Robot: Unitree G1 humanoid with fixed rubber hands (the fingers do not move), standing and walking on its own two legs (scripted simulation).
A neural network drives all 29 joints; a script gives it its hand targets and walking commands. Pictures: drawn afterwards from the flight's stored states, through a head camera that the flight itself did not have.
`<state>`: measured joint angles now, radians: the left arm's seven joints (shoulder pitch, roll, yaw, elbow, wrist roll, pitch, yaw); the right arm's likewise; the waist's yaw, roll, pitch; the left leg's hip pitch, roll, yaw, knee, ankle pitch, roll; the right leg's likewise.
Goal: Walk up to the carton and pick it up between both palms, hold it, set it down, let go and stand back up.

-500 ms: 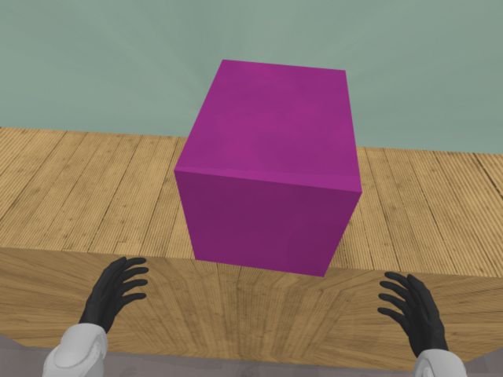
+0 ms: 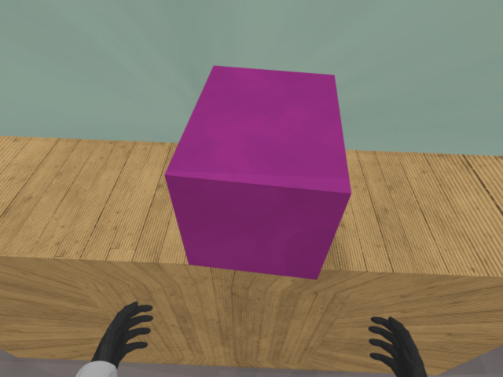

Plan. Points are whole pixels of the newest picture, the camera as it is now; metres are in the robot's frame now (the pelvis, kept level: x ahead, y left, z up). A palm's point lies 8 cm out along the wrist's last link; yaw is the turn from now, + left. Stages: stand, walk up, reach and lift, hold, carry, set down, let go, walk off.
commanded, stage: set down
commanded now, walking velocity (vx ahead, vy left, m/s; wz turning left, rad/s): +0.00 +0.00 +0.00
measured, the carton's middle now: (263, 167) +0.46 +0.03 +0.09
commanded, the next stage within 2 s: let go in 0.32 s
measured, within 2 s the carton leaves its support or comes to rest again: neither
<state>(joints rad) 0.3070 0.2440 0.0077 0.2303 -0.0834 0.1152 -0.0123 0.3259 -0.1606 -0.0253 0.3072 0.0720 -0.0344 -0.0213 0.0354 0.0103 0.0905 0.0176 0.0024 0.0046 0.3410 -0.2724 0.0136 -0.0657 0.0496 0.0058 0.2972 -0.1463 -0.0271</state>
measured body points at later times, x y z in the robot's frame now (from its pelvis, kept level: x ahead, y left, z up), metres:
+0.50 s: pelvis -0.01 -0.01 -0.01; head -0.01 +0.00 +0.44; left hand +0.16 +0.22 -0.09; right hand +0.15 -0.24 -0.09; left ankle -0.05 +0.10 -0.75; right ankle +0.02 -0.11 -0.75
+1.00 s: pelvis -0.01 +0.00 -0.01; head -0.01 +0.00 +0.44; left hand +0.14 +0.25 -0.10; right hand +0.13 -0.25 -0.11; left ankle -0.05 +0.10 -0.75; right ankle +0.02 -0.11 -0.75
